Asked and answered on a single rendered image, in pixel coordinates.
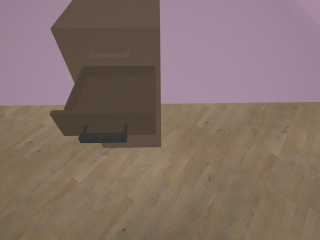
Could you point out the handle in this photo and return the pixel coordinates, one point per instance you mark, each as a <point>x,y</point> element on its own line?
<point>107,58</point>
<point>111,137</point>

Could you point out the drawer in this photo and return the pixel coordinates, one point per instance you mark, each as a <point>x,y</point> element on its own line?
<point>106,98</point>

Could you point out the cabinet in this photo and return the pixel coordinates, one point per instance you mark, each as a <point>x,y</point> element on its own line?
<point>113,27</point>

